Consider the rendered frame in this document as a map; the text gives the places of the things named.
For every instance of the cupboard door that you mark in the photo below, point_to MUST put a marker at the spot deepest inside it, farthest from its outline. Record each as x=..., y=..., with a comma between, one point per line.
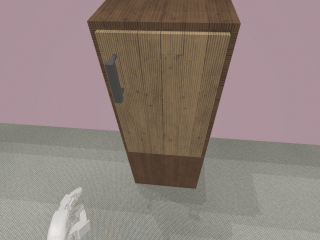
x=170, y=81

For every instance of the left robot hand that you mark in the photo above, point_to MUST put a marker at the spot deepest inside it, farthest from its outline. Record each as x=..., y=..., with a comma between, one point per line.
x=64, y=225

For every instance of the handle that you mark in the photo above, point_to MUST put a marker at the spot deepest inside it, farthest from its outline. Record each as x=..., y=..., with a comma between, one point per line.
x=113, y=78

